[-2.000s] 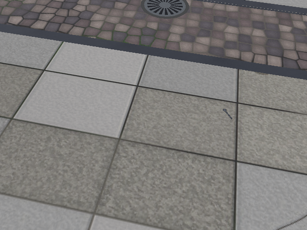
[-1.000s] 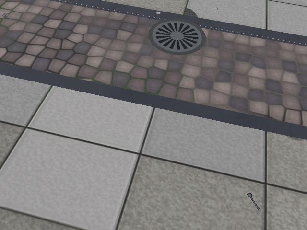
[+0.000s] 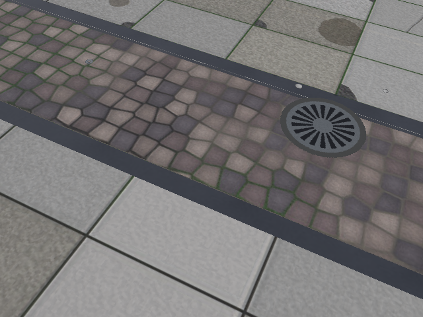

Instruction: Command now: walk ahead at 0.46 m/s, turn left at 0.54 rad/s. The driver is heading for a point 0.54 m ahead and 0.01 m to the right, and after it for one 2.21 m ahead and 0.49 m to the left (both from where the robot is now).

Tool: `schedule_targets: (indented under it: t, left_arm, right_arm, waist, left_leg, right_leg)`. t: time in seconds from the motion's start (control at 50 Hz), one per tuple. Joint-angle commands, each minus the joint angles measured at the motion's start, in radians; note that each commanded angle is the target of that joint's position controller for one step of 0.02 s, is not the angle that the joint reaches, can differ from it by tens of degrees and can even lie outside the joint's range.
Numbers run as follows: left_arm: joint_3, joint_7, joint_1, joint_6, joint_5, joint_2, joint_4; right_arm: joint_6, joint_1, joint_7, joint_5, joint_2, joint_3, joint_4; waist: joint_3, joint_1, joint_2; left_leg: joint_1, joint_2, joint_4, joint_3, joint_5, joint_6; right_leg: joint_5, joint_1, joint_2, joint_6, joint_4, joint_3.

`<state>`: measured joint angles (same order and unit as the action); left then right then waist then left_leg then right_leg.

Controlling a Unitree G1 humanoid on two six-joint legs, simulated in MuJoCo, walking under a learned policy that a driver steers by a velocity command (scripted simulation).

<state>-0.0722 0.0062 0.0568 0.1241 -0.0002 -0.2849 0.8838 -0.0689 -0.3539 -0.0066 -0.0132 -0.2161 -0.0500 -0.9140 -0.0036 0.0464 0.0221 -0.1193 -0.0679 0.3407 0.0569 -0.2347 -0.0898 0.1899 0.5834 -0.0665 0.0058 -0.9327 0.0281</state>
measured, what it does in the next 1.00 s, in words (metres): walks ahead: right foot, then left foot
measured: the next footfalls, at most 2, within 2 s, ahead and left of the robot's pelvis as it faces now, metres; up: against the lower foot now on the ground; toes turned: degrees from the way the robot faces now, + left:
right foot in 0.26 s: +0.36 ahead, -0.11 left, +0.00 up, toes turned +9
left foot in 0.76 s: +0.59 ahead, +0.19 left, +0.00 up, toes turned +11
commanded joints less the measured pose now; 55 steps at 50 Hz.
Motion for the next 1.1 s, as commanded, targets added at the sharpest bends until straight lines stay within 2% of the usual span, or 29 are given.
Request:
schedule_targets:
  t: [0.02, 0.1, 0.2, 0.24, 0.26, 0.28, 0.3, 0.32, 0.34, 0.36, 0.38, 0.4, 0.44, 0.5, 0.58, 0.68, 0.72, 0.74, 0.76, 0.78, 0.8, 0.82, 0.84, 0.86, 0.88, 0.92, 0.96, 1.02, 1.1]
  left_arm:
    - [-0.007, -0.007, -0.12, 0.005, -0.004, -0.046, -0.088]
    - [0.006, -0.023, -0.242, 0.003, 0.013, -0.034, -0.151]
    - [0.001, -0.036, -0.233, 0.018, 0.01, -0.077, -0.172]
    - [-0.023, -0.031, -0.085, 0.025, 0.006, -0.128, -0.137]
    - [-0.035, -0.027, 0.077, 0.024, -0.004, -0.158, -0.104]
    - [-0.049, -0.025, 0.252, 0.019, -0.012, -0.219, -0.08]
    - [-0.057, -0.039, 0.327, 0.009, -0.002, -0.231, -0.025]
    - [-0.033, -0.041, 0.295, 0.009, 0.023, -0.133, -0.03]
    - [-0.021, -0.036, 0.198, 0.007, 0.023, -0.094, -0.047]
    - [-0.014, -0.036, 0.136, 0.004, 0.008, -0.088, -0.058]
    - [-0.009, -0.035, 0.108, 0.004, -0.004, -0.074, -0.057]
    - [-0.002, -0.034, 0.104, 0.005, -0.015, -0.063, -0.052]
    - [0.0, -0.034, 0.122, 0.006, -0.006, -0.062, -0.035]
    - [-0.014, -0.02, 0.161, 0.001, 0.004, -0.119, -0.017]
    - [-0.018, -0.011, 0.221, -0.012, 0.018, -0.145, 0.005]
    - [-0.019, -0.01, 0.307, -0.034, 0.03, -0.159, 0.047]
    - [-0.023, -0.007, 0.294, -0.047, 0.028, -0.177, 0.049]
    - [-0.02, -0.005, 0.282, -0.053, 0.028, -0.171, 0.046]
    - [-0.006, -0.003, 0.282, -0.055, 0.016, -0.14, 0.034]
    - [0.025, -0.006, 0.361, -0.041, -0.002, -0.046, 0.002]
    - [0.035, -0.01, 0.389, -0.021, 0.01, -0.024, 0.016]
    - [0.008, -0.017, 0.312, -0.006, 0.036, -0.13, 0.0]
    - [0.005, -0.018, 0.233, 0.0, 0.045, -0.14, -0.023]
    - [0.004, -0.013, 0.2, -0.003, 0.034, -0.129, -0.026]
    - [-0.002, -0.009, 0.201, -0.013, 0.02, -0.122, -0.023]
    - [0.003, -0.009, 0.229, -0.037, 0.014, -0.08, -0.014]
    - [0.004, -0.005, 0.199, -0.05, 0.008, -0.067, -0.028]
    - [0.006, -0.008, 0.099, -0.049, -0.001, -0.061, -0.062]
    - [0.02, -0.023, -0.047, -0.037, 0.007, -0.034, -0.101]
  right_arm:
    - [-0.007, -0.01, 0.029, -0.004, -0.194, -0.045, 0.058]
    - [-0.003, -0.06, 0.031, -0.008, -0.19, -0.05, 0.046]
    - [0.008, -0.098, 0.042, -0.005, -0.173, -0.056, 0.019]
    - [0.018, -0.086, 0.038, 0.005, -0.182, -0.059, 0.03]
    - [0.02, -0.054, 0.031, 0.015, -0.173, -0.05, 0.051]
    - [0.014, -0.1, 0.027, 0.034, -0.125, -0.033, 0.064]
    - [0.0, -0.254, 0.017, -0.009, -0.034, -0.009, 0.043]
    - [-0.009, -0.166, 0.02, -0.03, -0.15, -0.028, 0.041]
    - [-0.015, -0.022, 0.021, -0.033, -0.196, -0.039, 0.082]
    - [-0.02, 0.047, 0.023, -0.02, -0.187, -0.038, 0.098]
    - [-0.023, 0.064, 0.023, -0.003, -0.174, -0.042, 0.105]
    - [-0.02, 0.047, 0.02, -0.001, -0.155, -0.043, 0.108]
    - [-0.012, 0.035, 0.018, -0.004, -0.111, -0.035, 0.11]
    - [-0.009, 0.14, 0.016, 0.01, -0.094, -0.02, 0.152]
    - [-0.018, 0.283, 0.002, 0.008, -0.083, -0.005, 0.186]
    - [-0.021, 0.395, -0.017, -0.005, -0.119, -0.006, 0.236]
    - [-0.025, 0.344, -0.022, -0.005, -0.151, -0.019, 0.229]
    - [-0.025, 0.238, -0.019, -0.001, -0.182, -0.037, 0.198]
    - [-0.024, 0.066, -0.011, 0.003, -0.238, -0.063, 0.151]
    - [-0.018, -0.076, -0.003, 0.024, -0.346, -0.088, 0.13]
    - [-0.011, -0.11, -0.01, 0.007, -0.314, -0.079, 0.112]
    - [-0.013, -0.048, -0.013, 0.002, -0.244, -0.055, 0.121]
    - [-0.014, 0.028, -0.012, 0.006, -0.209, -0.044, 0.138]
    - [-0.017, 0.096, -0.015, 0.014, -0.183, -0.035, 0.146]
    - [-0.022, 0.139, -0.018, 0.021, -0.155, -0.027, 0.151]
    - [-0.031, 0.157, -0.021, 0.022, -0.151, -0.027, 0.144]
    - [-0.042, 0.136, -0.018, 0.017, -0.172, -0.033, 0.125]
    - [-0.039, 0.088, -0.004, 0.014, -0.189, -0.037, 0.095]
    - [-0.031, 0.015, 0.009, 0.004, -0.204, -0.037, 0.055]
  waist:
    - [-0.049, -0.011, -0.076]
    - [-0.069, 0.028, -0.109]
    - [-0.059, 0.014, -0.126]
    - [0.044, -0.056, -0.151]
    - [0.169, -0.135, -0.152]
    - [0.325, -0.164, -0.008]
    - [0.421, -0.104, 0.32]
    - [0.289, -0.136, 0.18]
    - [0.127, -0.136, 0.08]
    - [0.047, -0.108, -0.009]
    - [0.018, -0.079, -0.016]
    - [0.024, -0.051, 0.016]
    - [0.018, -0.033, 0.048]
    - [-0.02, -0.052, 0.033]
    - [-0.038, -0.097, 0.029]
    - [-0.055, -0.113, 0.043]
    - [-0.024, -0.065, 0.057]
    - [0.038, -0.006, 0.051]
    - [0.15, 0.066, 0.025]
    - [0.318, 0.069, -0.178]
    - [0.407, 0.063, -0.318]
    - [0.265, 0.065, -0.218]
    - [0.155, 0.045, -0.167]
    - [0.078, 0.014, -0.106]
    - [0.045, -0.019, -0.11]
    - [0.032, -0.056, -0.117]
    - [0.01, -0.065, -0.094]
    - [-0.018, -0.044, -0.069]
    - [-0.051, 0.006, -0.069]
  left_leg:
    - [0.011, 0.204, -0.154, 0.208, 0.277, -0.135]
    - [-0.05, 0.201, -0.154, 0.221, 0.207, -0.1]
    - [0.129, 0.265, -0.061, 0.248, 0.365, -0.082]
    - [0.174, 0.227, 0.117, 0.217, 0.717, -0.057]
    - [0.079, 0.187, 0.31, 0.192, 0.722, -0.033]
    - [-0.16, 0.087, 0.61, 0.152, 0.387, 0.002]
    - [-0.486, -0.04, 0.911, 0.122, -0.328, 0.06]
    - [-0.59, 0.024, 0.994, 0.164, -0.314, 0.044]
    - [-0.619, 0.066, 0.977, 0.126, -0.216, 0.036]
    - [-0.579, 0.109, 0.936, 0.092, -0.143, 0.036]
    - [-0.543, 0.143, 0.88, 0.077, -0.103, 0.037]
    - [-0.493, 0.17, 0.842, 0.072, -0.085, 0.037]
    - [-0.475, 0.191, 0.761, 0.046, -0.086, 0.046]
    - [-0.525, 0.212, 0.585, 0.013, 0.028, 0.077]
    - [-0.439, 0.168, 0.316, -0.04, 0.265, 0.09]
    - [-0.429, 0.139, 0.194, -0.039, 0.237, 0.062]
    - [-0.335, 0.113, 0.159, -0.06, 0.173, 0.033]
    - [-0.186, 0.087, 0.136, -0.084, 0.163, 0.009]
    - [0.061, 0.123, 0.158, -0.05, 0.171, -0.03]
    - [0.45, 0.382, 0.158, 0.321, 0.122, -0.159]
    - [0.541, 0.48, -0.012, 0.669, -0.042, -0.248]
    - [0.438, 0.443, -0.04, 0.586, -0.129, -0.202]
    - [0.301, 0.401, -0.056, 0.446, -0.093, -0.166]
    - [0.161, 0.359, -0.091, 0.344, -0.011, -0.15]
    - [0.066, 0.325, -0.123, 0.276, 0.06, -0.135]
    - [-0.027, 0.298, -0.177, 0.206, 0.138, -0.14]
    - [-0.045, 0.293, -0.208, 0.15, 0.214, -0.153]
    - [-0.021, 0.276, -0.225, 0.081, 0.28, -0.142]
    - [-0.012, 0.242, -0.239, 0.005, 0.254, -0.108]
  right_leg:
    - [-0.167, 0.075, 0.033, 0.026, 0.253, 0.0]
    - [-0.305, -0.026, 0.069, 0.028, 0.417, -0.002]
    - [-0.256, -0.057, 0.061, -0.02, 0.487, 0.007]
    - [-0.18, -0.252, 0.107, -0.072, 0.5, -0.048]
    - [-0.193, -0.501, 0.043, -0.126, 0.45, 0.004]
    - [-0.166, -0.832, -0.144, -0.216, 0.399, 0.253]
    - [0.097, -1.068, -0.339, -0.349, 0.566, 0.717]
    - [0.278, -0.979, -0.297, -0.299, 0.641, 0.73]
    - [0.231, -0.806, -0.26, -0.255, 0.665, 0.562]
    - [0.095, -0.645, -0.226, -0.242, 0.695, 0.455]
    - [-0.006, -0.551, -0.197, -0.241, 0.713, 0.383]
    - [-0.058, -0.499, -0.171, -0.236, 0.732, 0.33]
    - [-0.096, -0.448, -0.154, -0.246, 0.774, 0.263]
    - [-0.147, -0.414, -0.156, -0.258, 0.827, 0.192]
    - [-0.202, -0.393, -0.098, -0.21, 0.825, 0.065]
    - [-0.217, -0.535, -0.168, -0.182, 0.756, 0.078]
    - [-0.356, -0.577, -0.181, -0.158, 0.67, 0.072]
    - [-0.502, -0.566, -0.147, -0.136, 0.543, 0.036]
    - [-0.493, -0.466, -0.094, -0.103, 0.326, -0.007]
    - [-0.154, -0.12, 0.025, -0.038, -0.069, -0.074]
    - [0.38, 0.084, 0.111, -0.022, -0.277, 0.017]
    - [0.358, 0.188, 0.046, -0.04, -0.364, 0.071]
    - [0.266, 0.205, -0.003, -0.055, -0.346, 0.047]
    - [0.186, 0.169, -0.041, -0.051, -0.286, 0.029]
    - [0.131, 0.112, -0.071, -0.047, -0.224, 0.037]
    - [0.078, 0.035, -0.085, -0.034, -0.173, 0.034]
    - [0.01, 0.065, -0.088, -0.017, -0.105, 0.03]
    - [-0.154, 0.116, -0.083, 0.002, 0.071, 0.025]
    - [-0.328, 0.051, -0.036, -0.002, 0.302, -0.022]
